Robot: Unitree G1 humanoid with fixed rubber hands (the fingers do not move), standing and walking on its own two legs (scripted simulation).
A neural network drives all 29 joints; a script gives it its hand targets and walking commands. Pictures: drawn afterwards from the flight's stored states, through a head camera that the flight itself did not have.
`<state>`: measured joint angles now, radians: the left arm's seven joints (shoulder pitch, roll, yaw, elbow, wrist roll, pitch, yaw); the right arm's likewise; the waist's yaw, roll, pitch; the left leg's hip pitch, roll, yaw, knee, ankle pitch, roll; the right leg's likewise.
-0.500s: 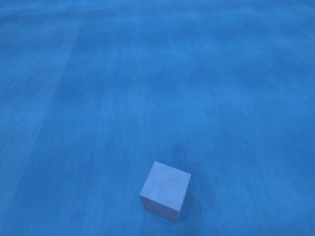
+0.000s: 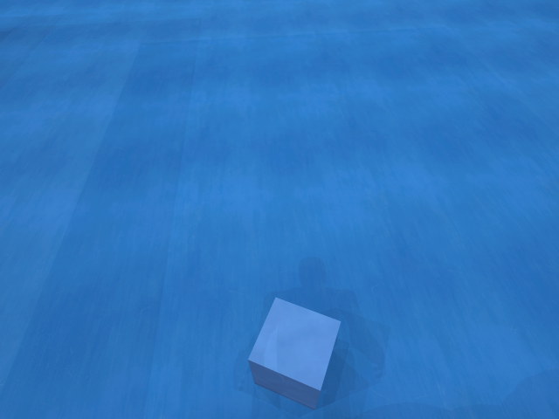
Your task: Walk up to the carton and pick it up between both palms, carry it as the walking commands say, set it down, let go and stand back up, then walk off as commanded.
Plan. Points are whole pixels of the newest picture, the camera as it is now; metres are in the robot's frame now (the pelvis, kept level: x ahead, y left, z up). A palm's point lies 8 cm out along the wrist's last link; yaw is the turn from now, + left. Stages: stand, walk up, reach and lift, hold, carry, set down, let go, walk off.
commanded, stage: walk up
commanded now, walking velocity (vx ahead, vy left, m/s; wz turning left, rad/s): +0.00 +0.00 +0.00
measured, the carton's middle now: (295, 354) +0.42 +0.00 -0.64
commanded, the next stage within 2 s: none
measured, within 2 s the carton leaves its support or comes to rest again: neither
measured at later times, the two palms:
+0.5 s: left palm out of the picture +0.01 +0.23 -0.14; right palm out of the picture +0.04 -0.25 -0.12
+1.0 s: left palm out of the picture +0.06 +0.36 -0.14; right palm out of the picture +0.04 -0.14 -0.13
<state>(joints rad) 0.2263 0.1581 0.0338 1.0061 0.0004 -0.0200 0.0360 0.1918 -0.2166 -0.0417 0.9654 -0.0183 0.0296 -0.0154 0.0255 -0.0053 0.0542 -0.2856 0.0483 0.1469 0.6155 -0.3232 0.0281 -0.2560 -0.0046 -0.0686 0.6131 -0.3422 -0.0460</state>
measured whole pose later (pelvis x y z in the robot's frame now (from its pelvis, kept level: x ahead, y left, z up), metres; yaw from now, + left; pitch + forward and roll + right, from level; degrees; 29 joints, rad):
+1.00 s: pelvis +0.02 +0.11 +0.00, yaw -12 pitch +1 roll -2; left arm 0.30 0.23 0.03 1.01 0.00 0.02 0.05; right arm 0.18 -0.21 -0.04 0.95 -0.02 0.04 0.00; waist 0.02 0.02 0.06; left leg -0.28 0.03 0.17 0.65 -0.40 0.07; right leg -0.36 -0.03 0.13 0.70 -0.42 0.04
